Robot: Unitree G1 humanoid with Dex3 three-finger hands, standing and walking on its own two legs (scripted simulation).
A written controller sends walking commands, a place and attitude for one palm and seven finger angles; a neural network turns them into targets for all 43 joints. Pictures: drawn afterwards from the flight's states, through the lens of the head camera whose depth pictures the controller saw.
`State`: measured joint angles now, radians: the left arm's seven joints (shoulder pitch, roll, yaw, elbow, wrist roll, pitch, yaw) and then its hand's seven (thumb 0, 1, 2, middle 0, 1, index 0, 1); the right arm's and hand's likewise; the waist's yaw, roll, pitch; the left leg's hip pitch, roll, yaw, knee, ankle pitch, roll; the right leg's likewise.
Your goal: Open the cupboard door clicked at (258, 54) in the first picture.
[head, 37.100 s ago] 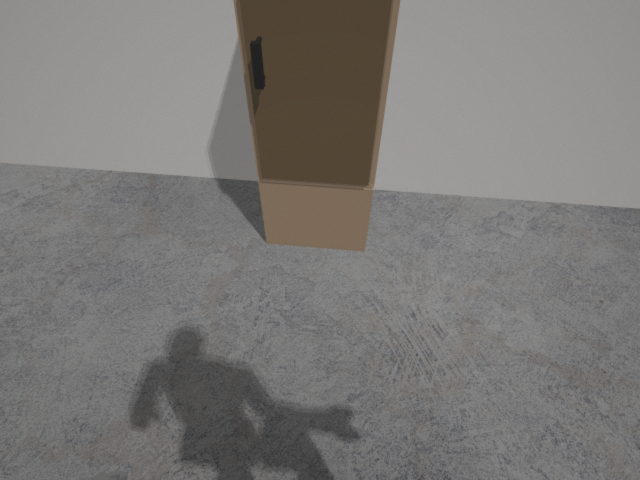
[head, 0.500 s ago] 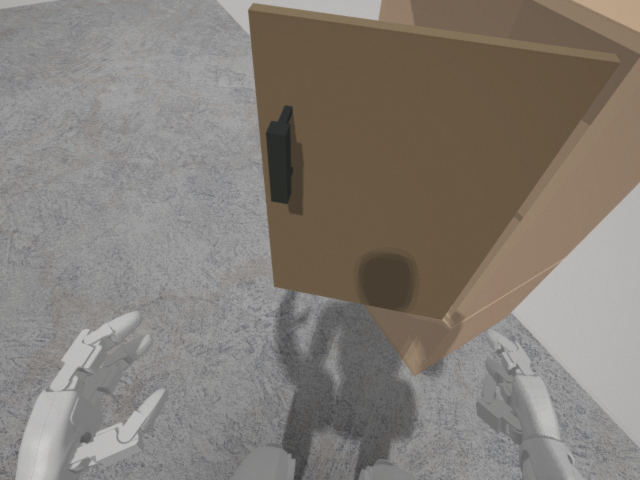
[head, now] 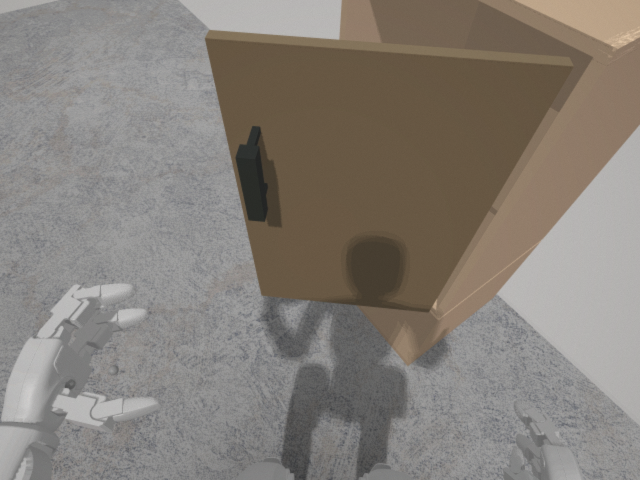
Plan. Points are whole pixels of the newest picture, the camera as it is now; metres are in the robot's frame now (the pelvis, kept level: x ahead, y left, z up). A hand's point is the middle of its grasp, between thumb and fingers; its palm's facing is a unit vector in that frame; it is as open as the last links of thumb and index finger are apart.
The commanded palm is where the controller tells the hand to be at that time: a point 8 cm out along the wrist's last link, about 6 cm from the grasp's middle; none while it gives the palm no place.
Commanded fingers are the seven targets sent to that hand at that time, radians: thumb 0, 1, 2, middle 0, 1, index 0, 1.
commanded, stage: raise the hand with hooked fingers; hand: left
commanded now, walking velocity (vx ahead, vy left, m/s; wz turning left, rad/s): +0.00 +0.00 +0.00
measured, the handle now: (256, 174) +0.49 +0.12 +0.09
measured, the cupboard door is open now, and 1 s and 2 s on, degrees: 48 48 48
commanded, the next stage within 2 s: move the hooked fingers beside the handle in 1.04 s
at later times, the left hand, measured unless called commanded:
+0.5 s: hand (45, 307) +0.27 +0.30 +0.10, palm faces +0.01 -1.00 -0.06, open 13.9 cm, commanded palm +0.25 +0.35 +0.11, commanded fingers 0.00 -0.50 0.30 -0.30 -1.20 -0.30 -1.20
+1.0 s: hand (50, 298) +0.28 +0.30 +0.10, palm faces +0.01 -1.00 -0.04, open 14.0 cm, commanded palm +0.25 +0.34 +0.11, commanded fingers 0.00 -0.50 0.30 -0.30 -1.20 -0.30 -1.20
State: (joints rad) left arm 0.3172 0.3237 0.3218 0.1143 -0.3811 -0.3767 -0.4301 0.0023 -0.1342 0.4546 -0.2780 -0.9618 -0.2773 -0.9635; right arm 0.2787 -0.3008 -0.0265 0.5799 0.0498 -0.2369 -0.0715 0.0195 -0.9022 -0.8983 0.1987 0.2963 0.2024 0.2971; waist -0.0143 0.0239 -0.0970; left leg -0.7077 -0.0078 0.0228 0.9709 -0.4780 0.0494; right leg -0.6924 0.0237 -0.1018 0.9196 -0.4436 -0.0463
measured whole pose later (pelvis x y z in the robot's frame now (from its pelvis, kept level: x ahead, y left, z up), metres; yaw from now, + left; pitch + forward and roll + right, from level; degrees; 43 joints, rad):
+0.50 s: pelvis -0.01 +0.02 +0.02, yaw +1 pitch +8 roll -3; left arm -0.01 0.44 0.40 0.35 -0.36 -0.22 -0.50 -0.01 -0.49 0.30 -0.30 -1.19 -0.30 -1.19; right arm 0.26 -0.26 0.07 0.57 0.05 -0.23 -0.09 0.02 -0.90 -0.90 0.20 0.30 0.21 0.30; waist 0.01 0.04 -0.07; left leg -0.57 -0.03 0.02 0.85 -0.42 0.08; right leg -0.54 0.00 -0.10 0.78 -0.38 -0.01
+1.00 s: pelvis -0.01 +0.02 +0.02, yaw +0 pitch +8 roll -2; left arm -0.04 0.44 0.42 0.39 -0.36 -0.22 -0.52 -0.01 -0.50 0.30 -0.30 -1.20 -0.30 -1.20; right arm 0.29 -0.28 0.04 0.57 0.05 -0.21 -0.09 0.02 -0.90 -0.90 0.20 0.30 0.20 0.30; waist -0.01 0.02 -0.07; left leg -0.56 -0.03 0.03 0.82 -0.40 0.08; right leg -0.53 0.01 -0.09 0.75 -0.36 -0.02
